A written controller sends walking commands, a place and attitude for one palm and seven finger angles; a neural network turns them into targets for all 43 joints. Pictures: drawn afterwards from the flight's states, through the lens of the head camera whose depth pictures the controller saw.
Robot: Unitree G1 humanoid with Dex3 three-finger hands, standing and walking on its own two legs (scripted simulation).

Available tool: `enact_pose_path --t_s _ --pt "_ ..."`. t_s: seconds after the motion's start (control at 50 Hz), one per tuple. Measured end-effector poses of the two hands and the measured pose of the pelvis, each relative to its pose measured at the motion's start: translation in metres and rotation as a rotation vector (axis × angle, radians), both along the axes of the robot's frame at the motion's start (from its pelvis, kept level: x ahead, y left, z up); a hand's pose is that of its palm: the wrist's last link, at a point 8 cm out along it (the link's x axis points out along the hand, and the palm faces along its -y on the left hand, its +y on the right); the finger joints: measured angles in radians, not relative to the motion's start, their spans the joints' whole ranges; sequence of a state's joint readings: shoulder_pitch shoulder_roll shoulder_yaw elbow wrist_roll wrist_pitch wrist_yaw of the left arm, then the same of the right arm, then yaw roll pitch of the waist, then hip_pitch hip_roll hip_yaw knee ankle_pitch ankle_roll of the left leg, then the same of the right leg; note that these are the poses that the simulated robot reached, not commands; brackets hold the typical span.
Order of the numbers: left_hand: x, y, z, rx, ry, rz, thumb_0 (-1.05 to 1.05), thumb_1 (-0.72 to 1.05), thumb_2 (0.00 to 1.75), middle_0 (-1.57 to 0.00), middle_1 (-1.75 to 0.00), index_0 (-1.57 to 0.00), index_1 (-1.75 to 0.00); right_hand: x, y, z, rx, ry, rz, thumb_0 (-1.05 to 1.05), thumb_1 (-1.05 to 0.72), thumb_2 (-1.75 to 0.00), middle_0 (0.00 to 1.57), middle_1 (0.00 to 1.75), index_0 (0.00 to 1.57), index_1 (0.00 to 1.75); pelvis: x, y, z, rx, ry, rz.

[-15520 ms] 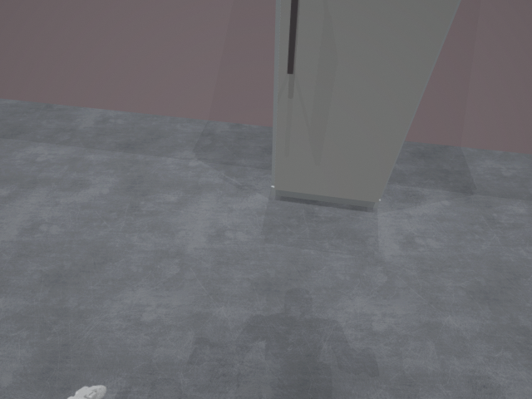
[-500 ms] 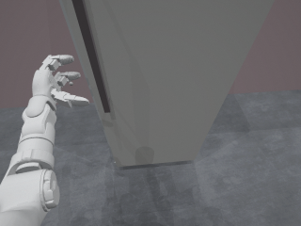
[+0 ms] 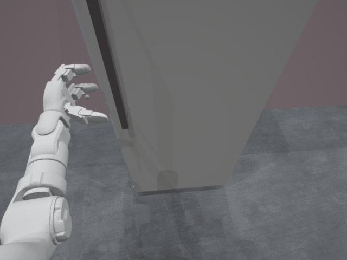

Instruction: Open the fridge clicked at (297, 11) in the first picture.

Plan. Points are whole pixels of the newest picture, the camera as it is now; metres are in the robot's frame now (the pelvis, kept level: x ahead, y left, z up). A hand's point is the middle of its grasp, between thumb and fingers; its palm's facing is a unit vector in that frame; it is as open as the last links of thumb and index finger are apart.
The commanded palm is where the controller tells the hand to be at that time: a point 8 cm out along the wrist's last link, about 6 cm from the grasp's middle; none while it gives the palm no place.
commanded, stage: feel for the door with the fingertips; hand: left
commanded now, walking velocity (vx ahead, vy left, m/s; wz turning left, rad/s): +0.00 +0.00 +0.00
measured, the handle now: (108, 50) +0.51 +0.15 +0.22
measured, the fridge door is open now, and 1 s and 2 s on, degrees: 0 0 0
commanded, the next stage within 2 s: slide the fingers in behind the handle in 0.62 s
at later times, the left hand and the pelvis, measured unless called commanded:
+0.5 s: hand (99, 91) +0.46 +0.17 +0.15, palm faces +0.10 -0.99 +0.01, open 14.0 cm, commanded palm +0.43 +0.22 +0.14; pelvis +0.00 +0.00 +0.00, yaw +0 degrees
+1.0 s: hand (102, 90) +0.47 +0.17 +0.14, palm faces +0.09 -1.00 +0.02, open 13.9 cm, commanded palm +0.43 +0.21 +0.14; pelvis -0.01 +0.00 +0.00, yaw +0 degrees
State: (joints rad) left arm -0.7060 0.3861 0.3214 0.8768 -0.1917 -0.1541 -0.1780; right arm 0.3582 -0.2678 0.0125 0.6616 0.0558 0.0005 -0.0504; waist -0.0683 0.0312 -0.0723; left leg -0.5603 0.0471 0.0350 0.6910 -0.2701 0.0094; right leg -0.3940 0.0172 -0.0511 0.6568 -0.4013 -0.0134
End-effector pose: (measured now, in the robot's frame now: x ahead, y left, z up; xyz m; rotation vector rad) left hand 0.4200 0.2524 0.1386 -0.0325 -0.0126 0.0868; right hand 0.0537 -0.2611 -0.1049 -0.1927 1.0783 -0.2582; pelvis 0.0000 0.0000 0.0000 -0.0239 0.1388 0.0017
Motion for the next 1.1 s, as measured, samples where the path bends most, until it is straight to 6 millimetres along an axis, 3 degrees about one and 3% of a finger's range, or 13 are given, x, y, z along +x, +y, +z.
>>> enact_pose_path --t_s 0.28,0.48,0.84,1.1 --pt "0.009 -0.039 0.000 -0.002 -0.001 -0.007 -0.02 -0.51 0.30 -0.30 -1.20 -0.30 -1.20 -0.001 0.005 -0.002 0.023 -0.033 -0.001 0.01 -0.91 -0.90 0.20 0.30 0.20 0.30 -0.003 0.000 -0.001 0.004 -0.003 -0.009" --pt "0.011 -0.028 0.007 0.018 -0.001 0.021 -0.02 -0.50 0.30 -0.30 -1.20 -0.30 -1.20 -0.009 0.002 -0.004 0.027 -0.008 -0.008 0.01 -0.91 -0.90 0.20 0.30 0.20 0.30 -0.005 -0.004 -0.001 0.004 -0.002 -0.006" --pt "0.022 -0.026 0.003 0.014 -0.004 0.018 -0.02 -0.50 0.30 -0.35 -1.25 -0.34 -1.23 -0.032 -0.009 -0.007 -0.003 0.077 -0.019 0.01 -0.91 -0.90 0.20 0.30 0.20 0.30 -0.007 -0.006 -0.004 0.000 0.026 0.005" --pt "0.015 -0.041 0.002 0.010 -0.015 -0.012 -0.02 -0.51 0.30 -0.31 -1.21 -0.31 -1.20 -0.020 0.000 -0.008 0.029 0.027 -0.020 0.01 -0.91 -0.90 0.20 0.30 0.20 0.30 -0.004 -0.003 -0.002 0.002 0.014 -0.006"
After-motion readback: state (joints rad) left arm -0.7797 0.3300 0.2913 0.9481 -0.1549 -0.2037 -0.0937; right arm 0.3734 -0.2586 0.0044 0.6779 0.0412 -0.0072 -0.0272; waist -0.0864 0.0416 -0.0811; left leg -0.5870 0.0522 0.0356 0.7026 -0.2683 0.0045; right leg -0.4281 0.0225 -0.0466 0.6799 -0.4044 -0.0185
